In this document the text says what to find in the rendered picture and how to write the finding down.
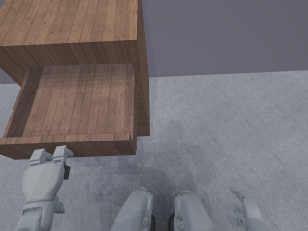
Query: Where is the right robot thigh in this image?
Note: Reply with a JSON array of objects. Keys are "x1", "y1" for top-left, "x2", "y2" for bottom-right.
[{"x1": 174, "y1": 193, "x2": 215, "y2": 231}]

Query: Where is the left robot forearm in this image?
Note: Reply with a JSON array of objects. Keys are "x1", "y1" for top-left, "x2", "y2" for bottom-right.
[{"x1": 14, "y1": 200, "x2": 55, "y2": 231}]

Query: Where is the right robot hand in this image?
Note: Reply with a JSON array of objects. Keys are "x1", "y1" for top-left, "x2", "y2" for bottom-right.
[{"x1": 226, "y1": 186, "x2": 264, "y2": 230}]

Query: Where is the right robot forearm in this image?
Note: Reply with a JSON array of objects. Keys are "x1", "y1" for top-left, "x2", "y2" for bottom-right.
[{"x1": 245, "y1": 219, "x2": 270, "y2": 231}]

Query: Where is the handle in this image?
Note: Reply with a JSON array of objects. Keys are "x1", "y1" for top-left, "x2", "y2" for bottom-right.
[{"x1": 64, "y1": 162, "x2": 71, "y2": 180}]

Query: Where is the drawer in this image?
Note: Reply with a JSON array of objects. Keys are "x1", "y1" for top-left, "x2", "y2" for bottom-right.
[{"x1": 0, "y1": 63, "x2": 138, "y2": 160}]

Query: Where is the left robot hand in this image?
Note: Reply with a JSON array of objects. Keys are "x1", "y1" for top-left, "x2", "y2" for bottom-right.
[{"x1": 21, "y1": 145, "x2": 74, "y2": 214}]

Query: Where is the robot thigh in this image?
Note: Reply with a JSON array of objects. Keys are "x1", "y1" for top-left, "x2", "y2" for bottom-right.
[
  {"x1": 174, "y1": 193, "x2": 215, "y2": 231},
  {"x1": 109, "y1": 190, "x2": 154, "y2": 231}
]

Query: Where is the cabinet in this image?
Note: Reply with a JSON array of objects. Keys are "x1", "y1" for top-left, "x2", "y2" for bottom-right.
[{"x1": 0, "y1": 0, "x2": 150, "y2": 137}]

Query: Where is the left robot thigh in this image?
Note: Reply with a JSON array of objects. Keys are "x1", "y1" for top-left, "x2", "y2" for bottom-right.
[{"x1": 109, "y1": 190, "x2": 154, "y2": 231}]

